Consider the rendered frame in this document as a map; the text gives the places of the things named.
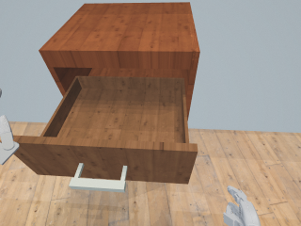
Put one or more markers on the right robot hand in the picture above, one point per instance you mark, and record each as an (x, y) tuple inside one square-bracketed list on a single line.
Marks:
[(245, 214)]

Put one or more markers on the left robot hand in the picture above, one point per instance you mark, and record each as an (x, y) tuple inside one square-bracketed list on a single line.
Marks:
[(8, 147)]

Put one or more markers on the drawer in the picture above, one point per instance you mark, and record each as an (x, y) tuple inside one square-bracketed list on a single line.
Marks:
[(107, 122)]

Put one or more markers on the cabinet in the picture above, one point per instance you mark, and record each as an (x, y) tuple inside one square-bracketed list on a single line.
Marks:
[(126, 40)]

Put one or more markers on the handle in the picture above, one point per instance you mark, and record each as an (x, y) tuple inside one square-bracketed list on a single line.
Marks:
[(98, 184)]

